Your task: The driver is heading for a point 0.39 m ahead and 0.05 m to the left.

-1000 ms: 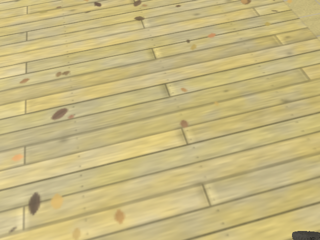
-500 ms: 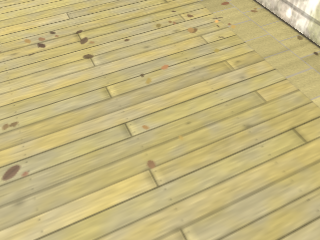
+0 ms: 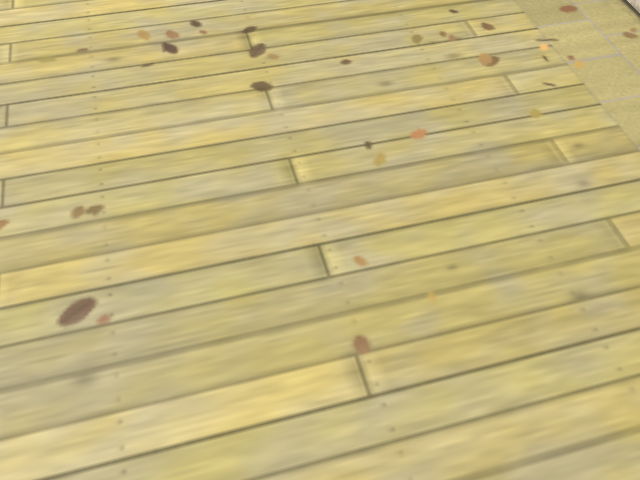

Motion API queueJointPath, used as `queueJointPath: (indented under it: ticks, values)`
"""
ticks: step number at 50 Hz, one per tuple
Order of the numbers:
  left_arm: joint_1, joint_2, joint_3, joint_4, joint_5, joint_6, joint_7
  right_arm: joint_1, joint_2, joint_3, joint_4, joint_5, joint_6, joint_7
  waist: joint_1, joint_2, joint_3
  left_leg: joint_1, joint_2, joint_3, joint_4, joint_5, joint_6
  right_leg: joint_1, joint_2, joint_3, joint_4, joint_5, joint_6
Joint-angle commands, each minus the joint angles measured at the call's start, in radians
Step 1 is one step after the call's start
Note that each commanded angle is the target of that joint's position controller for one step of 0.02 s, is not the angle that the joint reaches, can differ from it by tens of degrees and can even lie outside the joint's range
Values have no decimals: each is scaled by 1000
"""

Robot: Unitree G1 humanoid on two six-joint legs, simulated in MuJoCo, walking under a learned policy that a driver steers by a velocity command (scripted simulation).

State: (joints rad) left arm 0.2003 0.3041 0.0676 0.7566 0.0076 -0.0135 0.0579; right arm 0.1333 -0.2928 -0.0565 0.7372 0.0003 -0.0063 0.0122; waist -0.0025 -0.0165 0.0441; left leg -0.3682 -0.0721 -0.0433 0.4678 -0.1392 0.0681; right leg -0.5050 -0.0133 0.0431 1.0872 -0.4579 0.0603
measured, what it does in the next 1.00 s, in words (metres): steps on the spot, turning left: right foot, then left foot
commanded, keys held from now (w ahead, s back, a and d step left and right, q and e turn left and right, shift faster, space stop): q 0.62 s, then no key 0.06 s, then e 0.20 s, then w+e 0.12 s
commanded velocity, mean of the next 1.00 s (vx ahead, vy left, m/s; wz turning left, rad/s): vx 0.03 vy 0.00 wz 0.37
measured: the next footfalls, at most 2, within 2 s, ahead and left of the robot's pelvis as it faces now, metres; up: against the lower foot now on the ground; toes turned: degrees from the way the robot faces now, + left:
right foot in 0.26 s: +0.14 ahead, -0.14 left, +0.00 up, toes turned +15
left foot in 0.66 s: +0.03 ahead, +0.11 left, +0.00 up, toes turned +26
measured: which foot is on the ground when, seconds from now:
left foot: down 0.00-0.26, up 0.28-0.64, down 0.66-1.00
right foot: up 0.00-0.24, down 0.26-0.66, up 0.68-1.00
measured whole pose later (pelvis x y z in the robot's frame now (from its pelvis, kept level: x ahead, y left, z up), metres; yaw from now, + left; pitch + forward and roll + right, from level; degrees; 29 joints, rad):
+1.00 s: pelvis +0.04 +0.02 +0.00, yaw +21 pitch +0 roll +0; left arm 0.24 0.29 0.06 0.78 -0.02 0.04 0.02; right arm 0.14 -0.21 -0.03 0.72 -0.01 0.00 -0.02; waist 0.02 -0.03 0.01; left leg -0.18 -0.03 0.10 0.43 -0.26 0.07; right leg -0.38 -0.07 0.01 0.85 -0.42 0.06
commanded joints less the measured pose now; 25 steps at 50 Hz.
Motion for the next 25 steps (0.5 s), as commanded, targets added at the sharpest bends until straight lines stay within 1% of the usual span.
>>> queueJointPath:
  ticks: [1,4,7,9,10,11,12,13,14,15,16,17,18,19,20,21,23,25]
  values:
    - [66,82,25,-53,4,-7,7,-24,-171,-50,-77,-4,1,-22,23,132,-139,103,233,-284,-166,200,188,-14,-3,32,-108,66,14]
    - [20,70,16,-70,4,-6,0,-21,-183,-59,-86,10,13,-35,9,130,-159,85,217,-307,-157,108,174,35,17,44,-242,137,27]
    - [-18,77,16,-87,-3,-11,-11,-17,-182,-62,-93,12,27,-39,-2,148,-147,68,206,-360,-149,29,159,82,37,53,-340,156,29]
    - [-29,84,19,-96,-9,-21,-19,-9,-180,-62,-97,15,35,-39,-7,158,-142,93,204,-407,-124,45,148,109,48,57,-419,147,20]
    - [-22,85,20,-96,-12,-28,-24,-12,-178,-62,-100,18,39,-40,0,162,-142,106,199,-426,-104,68,138,137,51,55,-483,161,12]
    - [3,84,23,-90,-13,-34,-28,-24,-172,-60,-105,24,44,-42,22,160,-143,104,182,-432,-73,84,117,196,52,47,-588,219,0]
    - [27,98,30,-84,-12,-39,-30,-20,-156,-55,-108,29,48,-44,37,150,-142,78,147,-419,-32,58,81,281,26,48,-702,306,-19]
    - [50,160,44,-89,4,-38,-24,18,-110,-41,-112,23,49,-45,23,46,-175,-7,89,-352,99,-127,25,398,-140,173,-747,347,-79]
    - [11,241,63,-93,35,-21,-21,42,-76,-35,-143,24,40,-41,-36,-254,-127,-209,-76,-140,286,-411,-36,422,-327,415,-789,514,-230]
    - [-5,179,50,-117,50,-21,-23,64,-167,-60,-126,8,29,-39,-13,-236,-143,-238,-25,-111,534,-495,-81,391,-406,482,-791,565,-325]
    - [-43,128,34,-135,40,-21,-20,84,-207,-79,-105,18,32,-35,-24,-159,-132,-235,0,-113,642,-435,-100,366,-365,390,-775,564,-312]
    - [-81,104,28,-143,25,-19,-18,104,-193,-82,-82,21,44,-38,-37,-113,-111,-238,14,-95,695,-379,-122,355,-296,288,-759,535,-268]
    - [-99,92,24,-145,10,-17,-15,110,-174,-80,-75,18,56,-42,-34,-107,-96,-259,21,-84,741,-325,-142,360,-261,226,-751,523,-245]
    - [-99,90,20,-144,6,-13,-12,105,-145,-72,-78,21,64,-39,-26,-111,-84,-262,28,-67,755,-296,-157,351,-241,175,-751,552,-242]
    - [-90,94,21,-142,9,-8,-10,87,-125,-66,-93,25,67,-36,-16,-119,-74,-258,33,-36,729,-269,-168,346,-221,128,-758,563,-244]
    - [-72,98,24,-138,12,-2,-7,58,-110,-60,-111,28,67,-33,1,-135,-76,-264,42,-15,685,-252,-176,372,-219,105,-759,570,-252]
    - [-37,115,33,-130,14,6,-2,11,-94,-52,-143,28,65,-27,32,-155,-96,-258,68,2,586,-253,-185,433,-244,90,-754,591,-272]
    - [-41,140,44,-130,10,12,-5,-4,-81,-43,-162,23,63,-16,41,-161,-117,-188,92,25,480,-267,-177,435,-262,61,-745,602,-278]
